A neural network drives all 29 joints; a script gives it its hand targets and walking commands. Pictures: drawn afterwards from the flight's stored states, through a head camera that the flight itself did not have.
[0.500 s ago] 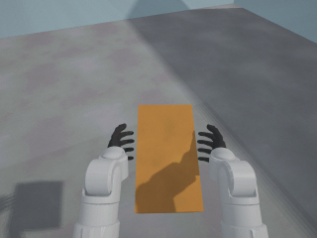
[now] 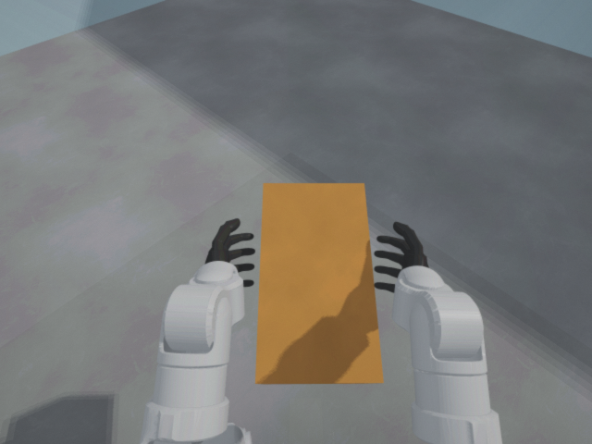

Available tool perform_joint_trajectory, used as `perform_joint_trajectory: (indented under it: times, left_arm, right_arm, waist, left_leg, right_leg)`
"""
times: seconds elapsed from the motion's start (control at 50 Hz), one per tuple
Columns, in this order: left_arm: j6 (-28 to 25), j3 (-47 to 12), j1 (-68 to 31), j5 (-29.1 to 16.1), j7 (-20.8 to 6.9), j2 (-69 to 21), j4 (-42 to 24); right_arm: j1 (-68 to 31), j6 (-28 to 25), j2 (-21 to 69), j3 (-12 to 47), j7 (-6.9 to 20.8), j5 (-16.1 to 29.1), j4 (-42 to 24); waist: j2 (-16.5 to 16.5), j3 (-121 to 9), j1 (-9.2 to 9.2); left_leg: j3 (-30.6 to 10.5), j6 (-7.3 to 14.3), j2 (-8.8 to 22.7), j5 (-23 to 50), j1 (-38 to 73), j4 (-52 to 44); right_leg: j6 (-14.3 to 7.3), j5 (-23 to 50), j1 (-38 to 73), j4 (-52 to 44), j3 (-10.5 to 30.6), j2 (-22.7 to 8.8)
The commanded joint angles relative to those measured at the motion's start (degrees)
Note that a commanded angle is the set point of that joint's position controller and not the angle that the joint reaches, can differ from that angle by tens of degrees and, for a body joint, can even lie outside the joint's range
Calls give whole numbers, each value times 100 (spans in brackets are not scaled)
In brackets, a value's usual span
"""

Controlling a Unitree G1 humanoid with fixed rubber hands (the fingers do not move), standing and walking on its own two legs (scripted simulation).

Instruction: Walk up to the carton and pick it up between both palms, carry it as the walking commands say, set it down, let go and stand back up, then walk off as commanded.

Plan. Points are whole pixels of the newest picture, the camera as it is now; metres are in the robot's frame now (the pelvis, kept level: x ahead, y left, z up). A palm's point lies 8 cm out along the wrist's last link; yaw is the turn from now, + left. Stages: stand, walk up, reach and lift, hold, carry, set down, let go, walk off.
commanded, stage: carry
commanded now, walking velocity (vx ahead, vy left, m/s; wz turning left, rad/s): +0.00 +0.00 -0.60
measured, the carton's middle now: (313, 285) +0.35 -0.01 -0.02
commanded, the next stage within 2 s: none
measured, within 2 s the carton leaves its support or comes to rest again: neither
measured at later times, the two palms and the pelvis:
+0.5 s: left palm (269, 306) +0.25 +0.04 +0.11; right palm (502, 362) +0.19 -0.18 +0.11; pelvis -0.07 +0.00 +0.01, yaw -18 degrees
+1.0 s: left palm (396, 406) +0.15 -0.08 +0.09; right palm out of the picture +0.02 -0.27 +0.10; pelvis -0.16 +0.00 +0.01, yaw -34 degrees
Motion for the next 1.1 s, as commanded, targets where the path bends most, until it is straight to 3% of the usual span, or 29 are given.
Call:
perform_joint_trajectory:
  times: [0.0, 0.06, 0.14, 0.18, 0.2, 0.22, 0.24, 0.26, 0.28, 0.3, 0.32, 0.36, 0.48, 0.52, 0.54, 0.56, 0.58, 0.6, 0.62, 0.66, 0.7, 0.8, 0.88, 0.98, 1.0, 1.02, 1.04, 1.06, 1.08]
  left_arm:
    - [-378, -2297, -1640, -1538, -1167, -6078, -1125]
    - [-407, -2229, -1379, -1404, -1113, -5962, -1129]
    - [-376, -2298, -1192, -1366, -1080, -5862, -1103]
    - [-347, -2410, -1240, -1416, -1077, -5879, -1136]
    - [-321, -2480, -1308, -1454, -1074, -5888, -1139]
    - [-289, -2532, -1362, -1466, -1076, -5912, -1107]
    - [-252, -2681, -1631, -1555, -1102, -5934, -1326]
    - [-215, -2702, -1840, -1579, -1116, -5911, -1309]
    - [-182, -2737, -1970, -1656, -1138, -5948, -1264]
    - [-173, -2815, -2044, -1775, -1175, -6046, -1199]
    - [-173, -2900, -2072, -1858, -1200, -6133, -1201]
    - [-166, -2978, -2065, -1965, -1219, -6209, -1159]
    - [-31, -2868, -1865, -1953, -1144, -6053, -854]
    - [20, -2775, -1762, -1906, -1129, -6024, -694]
    - [40, -2728, -1727, -1874, -1128, -6014, -610]
    - [56, -2662, -1693, -1813, -1136, -5985, -533]
    - [51, -2567, -1571, -1751, -1158, -5965, -425]
    - [-27, -2445, -1570, -1651, -1168, -5943, -288]
    - [-51, -2428, -1539, -1708, -1181, -6053, -305]
    - [-200, -2325, -1648, -1593, -1183, -6175, -560]
    - [-312, -2200, -1709, -1486, -1185, -6157, -811]
    - [-412, -2147, -1516, -1365, -1163, -5973, -1039]
    - [-375, -2253, -1397, -1406, -1175, -5878, -1082]
    - [-299, -2467, -1487, -1536, -1183, -5847, -1195]
    - [-275, -2532, -1552, -1584, -1176, -5851, -1217]
    - [-241, -2594, -1617, -1610, -1168, -5868, -1194]
    - [-214, -2700, -1728, -1632, -1179, -5935, -1268]
    - [-176, -2785, -1945, -1694, -1182, -5944, -1382]
    - [-136, -2771, -2083, -1710, -1177, -5913, -1323]
  right_arm:
    - [-2300, -357, 6239, 3031, 1234, 1951, -1005]
    - [-2202, -365, 6224, 3114, 1219, 1981, -1029]
    - [-1879, -325, 6162, 3055, 1206, 1882, -914]
    - [-1718, -305, 6177, 3001, 1209, 1827, -879]
    - [-1620, -292, 6188, 2957, 1218, 1791, -819]
    - [-1574, -290, 6144, 2897, 1224, 1734, -719]
    - [-1482, -321, 6070, 2755, 1233, 1605, -589]
    - [-1567, -308, 6102, 2796, 1234, 1583, -692]
    - [-1588, -296, 6071, 2716, 1220, 1519, -705]
    - [-1646, -309, 6051, 2620, 1210, 1466, -709]
    - [-1684, -340, 6071, 2546, 1201, 1435, -745]
    - [-1730, -368, 5998, 2472, 1169, 1374, -879]
    - [-1554, -262, 5763, 2365, 1075, 1256, -730]
    - [-1559, -222, 5765, 2379, 1058, 1271, -609]
    - [-1552, -207, 5766, 2385, 1053, 1278, -512]
    - [-1542, -201, 5788, 2395, 1057, 1288, -408]
    - [-1615, -194, 5806, 2421, 1069, 1296, -355]
    - [-1910, -154, 5842, 2688, 1099, 1405, -622]
    - [-2022, -162, 5948, 2714, 1112, 1504, -533]
    - [-2368, -240, 6225, 2990, 1206, 1761, -663]
    - [-2456, -292, 6434, 3118, 1276, 1963, -735]
    - [-2345, -372, 6401, 3175, 1250, 1958, -819]
    - [-2039, -351, 6309, 3087, 1204, 1800, -751]
    - [-1726, -304, 6237, 2919, 1169, 1637, -674]
    - [-1632, -289, 6248, 2881, 1168, 1607, -640]
    - [-1556, -275, 6240, 2829, 1167, 1582, -563]
    - [-1494, -295, 6198, 2730, 1181, 1500, -458]
    - [-1511, -317, 6163, 2666, 1204, 1438, -441]
    - [-1576, -300, 6104, 2678, 1208, 1438, -549]
  waist:
    - [-1018, -2527, 85]
    - [-1091, -2601, 126]
    - [-1159, -2655, 170]
    - [-1021, -2696, 115]
    - [-849, -2705, 47]
    - [-123, -2588, 21]
    - [1663, -2304, -17]
    - [1592, -2070, -47]
    - [875, -2018, -19]
    - [463, -1967, -9]
    - [472, -1901, 15]
    - [818, -1867, 15]
    - [1297, -2187, -89]
    - [1333, -2263, -47]
    - [1195, -2260, 3]
    - [667, -2216, 23]
    - [-288, -2193, 60]
    - [-2130, -2218, 113]
    - [-1512, -2202, 37]
    - [-947, -2280, 57]
    - [-1002, -2329, 74]
    - [-945, -2446, 130]
    - [-979, -2461, 145]
    - [-1158, -2438, 151]
    - [-1102, -2478, 83]
    - [-923, -2483, 54]
    - [182, -2333, -20]
    - [1729, -1933, -58]
    - [1171, -1827, -26]
  left_leg:
    - [-429, -10, -256, 55, -338, 238]
    - [-456, 49, -533, -28, -40, -460]
    - [-414, 142, -804, 71, 748, -1685]
    - [-200, 207, -807, 510, 1606, -2841]
    - [-244, 288, -545, 998, 2356, -3573]
    - [-889, 596, 203, 1523, 3032, -3964]
    - [-2190, 1230, 1563, 3360, 3247, -3845]
    - [-2252, 1733, 2110, 4685, 3273, -3800]
    - [-1878, 1721, 1908, 5039, 3071, -3684]
    - [-1348, 1546, 1593, 5012, 3078, -3618]
    - [-948, 1352, 1360, 5002, 3122, -3548]
    - [-462, 1109, 1112, 4977, 3284, -3389]
    - [-212, 1041, 1334, 4720, 3405, -3175]
    - [-28, 836, 1335, 4481, 3413, -2862]
    - [172, 624, 1269, 4218, 3216, -2591]
    - [315, 368, 1063, 3474, 2694, -2060]
    - [170, 127, 766, 1548, 1157, -1212]
    - [348, -107, -79, -964, -454, -425]
    - [-218, -56, -14, -963, -569, 337]
    - [-476, 83, -54, -417, -537, 527]
    - [-499, 108, -149, 136, -388, 476]
    - [-541, 158, -522, 158, -126, -240]
    - [-556, 193, -746, 147, 210, -880]
    - [-244, 303, -980, 328, 1651, -2581]
    - [-77, 333, -908, 663, 2319, -3408]
    - [-161, 412, -576, 757, 3131, -3884]
    - [-1204, 829, 426, 511, 3581, -4317]
    - [-2439, 1456, 1876, 1654, 3252, -4358]
    - [-2152, 1685, 2185, 2673, 2918, -4279]
  right_leg:
    - [-703, 4160, 2329, -604, 1604, -1485]
    - [-795, 3581, 2348, -827, 1988, -1526]
    - [-714, 3408, 2173, -932, 2200, -1412]
    - [-489, 3137, 1854, -755, 2027, -1174]
    - [-276, 2758, 1360, -509, 1835, -991]
    - [-6, 1692, 491, 21, 1485, -624]
    - [287, -149, -743, 1031, 681, 9]
    - [331, -1657, -1330, 2426, 449, 60]
    - [381, -1563, -1170, 2971, 550, -198]
    - [409, -1330, -1130, 3055, 571, -285]
    - [446, -1057, -1145, 2850, 448, -265]
    - [570, -937, -1015, 2329, 155, -135]
    - [530, -874, -284, 780, -331, 68]
    - [443, -462, 128, -392, -479, 118]
    - [407, 209, 612, -1325, -599, 87]
    - [355, 730, 1267, -1898, -246, -190]
    - [198, 2577, 2469, -1611, 879, -882]
    - [-618, 5490, 3053, -985, 2566, -2003]
    - [-721, 6787, 3114, -532, 2151, -1946]
    - [-695, 5640, 2729, -538, 1705, -1687]
    - [-672, 4455, 2519, -659, 1511, -1428]
    - [-779, 2262, 2252, -1201, 2194, -1456]
    - [-735, 1861, 2127, -1373, 2551, -1390]
    - [-386, 1912, 1477, -1436, 2409, -1076]
    - [-138, 1758, 1179, -1288, 2167, -873]
    - [161, 1522, 611, -1165, 1876, -589]
    - [533, 582, -321, -535, 1263, -77]
    - [532, -960, -1131, 1188, 554, 344]
    - [508, -1422, -1212, 2522, 475, -33]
